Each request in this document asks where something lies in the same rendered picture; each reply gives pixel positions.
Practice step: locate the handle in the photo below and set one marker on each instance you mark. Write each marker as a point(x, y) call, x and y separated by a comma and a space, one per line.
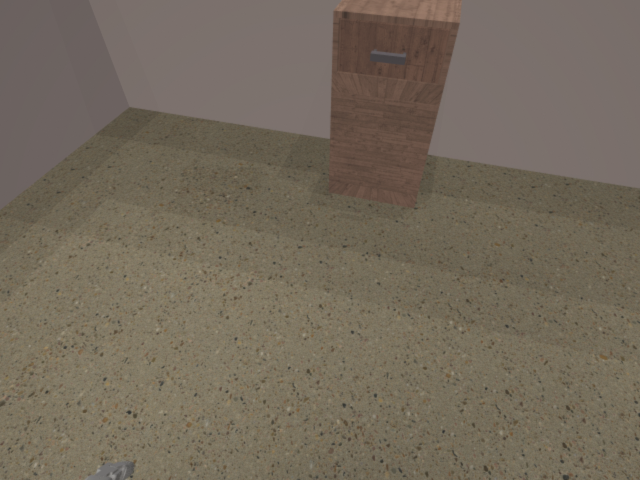
point(386, 57)

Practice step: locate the drawer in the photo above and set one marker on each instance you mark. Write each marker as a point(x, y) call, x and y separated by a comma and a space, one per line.
point(424, 47)

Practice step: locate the cabinet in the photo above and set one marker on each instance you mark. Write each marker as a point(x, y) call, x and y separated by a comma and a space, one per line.
point(381, 127)

